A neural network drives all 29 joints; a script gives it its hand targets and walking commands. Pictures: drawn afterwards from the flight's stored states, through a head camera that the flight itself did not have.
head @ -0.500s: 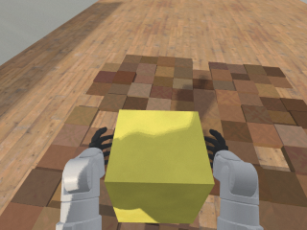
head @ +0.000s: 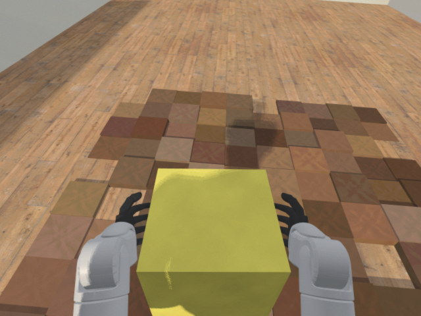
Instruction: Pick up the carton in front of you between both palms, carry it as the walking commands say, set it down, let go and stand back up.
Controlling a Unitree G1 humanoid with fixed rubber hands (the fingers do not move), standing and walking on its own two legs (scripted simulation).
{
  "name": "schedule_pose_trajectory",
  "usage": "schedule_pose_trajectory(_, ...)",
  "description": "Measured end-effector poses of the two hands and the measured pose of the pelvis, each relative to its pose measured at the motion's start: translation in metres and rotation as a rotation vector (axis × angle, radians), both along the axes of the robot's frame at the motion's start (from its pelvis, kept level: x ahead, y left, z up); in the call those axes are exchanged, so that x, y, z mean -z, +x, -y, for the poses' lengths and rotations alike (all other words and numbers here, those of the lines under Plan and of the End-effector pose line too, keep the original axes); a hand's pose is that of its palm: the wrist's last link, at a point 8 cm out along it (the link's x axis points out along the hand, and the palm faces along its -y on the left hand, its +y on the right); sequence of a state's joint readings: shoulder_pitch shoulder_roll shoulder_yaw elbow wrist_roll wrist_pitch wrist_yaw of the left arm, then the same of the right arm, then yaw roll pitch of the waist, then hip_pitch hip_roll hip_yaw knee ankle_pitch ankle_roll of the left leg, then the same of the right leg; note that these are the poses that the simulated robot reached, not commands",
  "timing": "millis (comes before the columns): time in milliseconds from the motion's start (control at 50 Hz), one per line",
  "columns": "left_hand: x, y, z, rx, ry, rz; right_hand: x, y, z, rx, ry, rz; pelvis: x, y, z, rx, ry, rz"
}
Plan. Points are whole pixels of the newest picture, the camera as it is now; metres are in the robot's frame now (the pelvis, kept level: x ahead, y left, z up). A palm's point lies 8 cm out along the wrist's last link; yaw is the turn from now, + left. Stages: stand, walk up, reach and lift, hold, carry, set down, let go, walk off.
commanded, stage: carry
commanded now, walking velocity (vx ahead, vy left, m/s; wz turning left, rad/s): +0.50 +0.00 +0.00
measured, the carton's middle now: (211, 249) +0.27 +0.00 +0.00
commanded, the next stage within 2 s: none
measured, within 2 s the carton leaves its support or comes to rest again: neither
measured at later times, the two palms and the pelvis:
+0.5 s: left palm (175, 91) +0.61 +0.10 +0.15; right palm (288, 97) +0.63 -0.20 +0.14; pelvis +0.32 -0.06 -0.01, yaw +2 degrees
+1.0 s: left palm (186, 62) +1.01 +0.10 +0.06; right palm (261, 65) +1.00 -0.20 +0.06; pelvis +0.65 -0.04 -0.02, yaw +0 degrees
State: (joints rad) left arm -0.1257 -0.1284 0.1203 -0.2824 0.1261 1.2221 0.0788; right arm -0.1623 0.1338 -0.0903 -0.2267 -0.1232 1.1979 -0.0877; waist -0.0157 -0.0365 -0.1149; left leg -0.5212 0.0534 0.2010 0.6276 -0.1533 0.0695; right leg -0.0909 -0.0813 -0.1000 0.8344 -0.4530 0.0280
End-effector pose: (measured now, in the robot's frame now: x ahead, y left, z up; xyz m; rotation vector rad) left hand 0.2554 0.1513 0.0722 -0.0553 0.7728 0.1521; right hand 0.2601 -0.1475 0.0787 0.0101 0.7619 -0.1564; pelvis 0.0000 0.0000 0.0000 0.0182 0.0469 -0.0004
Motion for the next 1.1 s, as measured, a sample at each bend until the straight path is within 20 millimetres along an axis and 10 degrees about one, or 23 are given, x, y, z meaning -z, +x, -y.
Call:
schedule_pose_trajectory(240, -0.042, 0.146, 0.007, 0.039, 0.018, 0.065, -0.038, 0.134, 0.007, 0.035, 0.012, 0.064, -0.034, 0.139, -0.002, 0.011, -0.011, -0.02)
schedule_pose_trajectory(460, -0.079, 0.329, 0.047, -0.019, 0.072, 0.265, -0.061, 0.337, 0.047, -0.045, 0.042, 0.266, 0.014, 0.301, 0.049, -0.028, 0.029, 0.017)
schedule_pose_trajectory(720, -0.061, 0.509, 0.062, -0.082, 0.022, 0.096, -0.05, 0.528, 0.061, -0.033, 0.074, 0.095, -0.001, 0.45, 0.072, -0.035, 0.014, -0.04)
schedule_pose_trajectory(960, 0.012, 0.722, 0.046, 0.047, 0.04, 0.01, 0.012, 0.719, 0.047, -0.012, -0.03, 0.01, 0.03, 0.633, 0.044, -0.001, 0.004, -0.019)
schedule_pose_trajectory(1100, 0.008, 0.827, 0.06, 0.115, 0.039, -0.027, 0.013, 0.798, 0.06, 0.052, -0.03, -0.03, 0.01, 0.707, 0.031, 0.004, -0.031, -0.041)
